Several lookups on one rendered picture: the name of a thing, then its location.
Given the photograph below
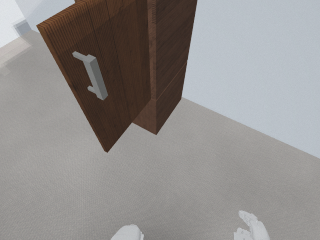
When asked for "robot left thigh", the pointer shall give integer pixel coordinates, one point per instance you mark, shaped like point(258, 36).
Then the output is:
point(128, 232)

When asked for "handle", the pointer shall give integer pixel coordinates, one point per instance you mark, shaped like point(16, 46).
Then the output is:
point(94, 73)

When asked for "cupboard door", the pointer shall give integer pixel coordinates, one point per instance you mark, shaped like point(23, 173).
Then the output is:
point(116, 33)

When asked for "right robot hand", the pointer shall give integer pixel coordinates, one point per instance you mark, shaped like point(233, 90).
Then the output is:
point(257, 230)

